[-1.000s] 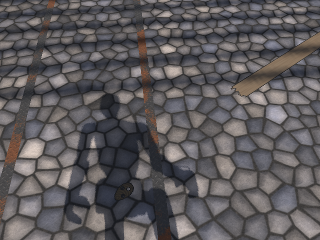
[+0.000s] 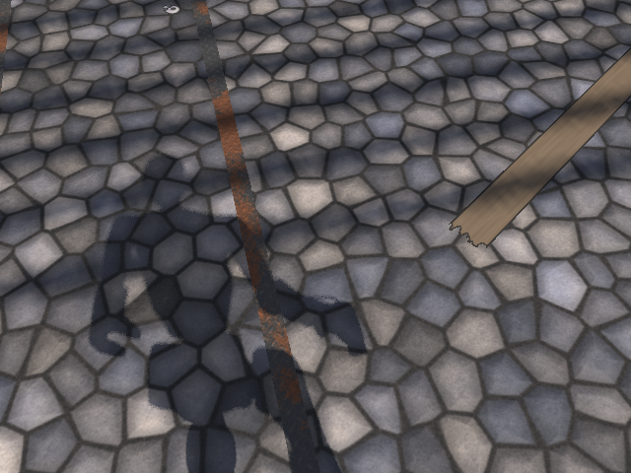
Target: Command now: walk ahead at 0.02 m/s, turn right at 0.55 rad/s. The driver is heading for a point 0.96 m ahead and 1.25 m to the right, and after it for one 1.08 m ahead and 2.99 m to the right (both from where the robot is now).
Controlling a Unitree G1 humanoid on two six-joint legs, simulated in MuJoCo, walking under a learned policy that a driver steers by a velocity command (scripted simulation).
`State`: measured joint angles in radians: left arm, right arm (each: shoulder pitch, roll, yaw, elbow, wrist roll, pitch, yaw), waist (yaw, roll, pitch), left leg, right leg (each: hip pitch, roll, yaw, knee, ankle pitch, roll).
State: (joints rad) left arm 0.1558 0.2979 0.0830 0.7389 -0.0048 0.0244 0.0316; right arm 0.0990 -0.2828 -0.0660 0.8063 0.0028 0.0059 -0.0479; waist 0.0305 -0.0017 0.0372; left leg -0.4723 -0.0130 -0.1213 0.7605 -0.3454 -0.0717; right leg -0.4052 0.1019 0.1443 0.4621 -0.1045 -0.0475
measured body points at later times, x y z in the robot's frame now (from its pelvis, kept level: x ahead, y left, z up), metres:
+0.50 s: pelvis +0.02 +0.01 +0.00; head +0.06 +0.00 +0.45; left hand +0.27 +0.22 -0.09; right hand +0.05 -0.30 -0.11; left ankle +0.04 +0.16 -0.74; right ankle -0.01 -0.10 -0.72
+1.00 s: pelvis +0.03 +0.01 +0.00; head +0.06 +0.00 +0.44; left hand +0.33 +0.15 -0.09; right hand +0.00 -0.32 -0.09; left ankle +0.11 +0.10 -0.74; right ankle -0.02 -0.10 -0.73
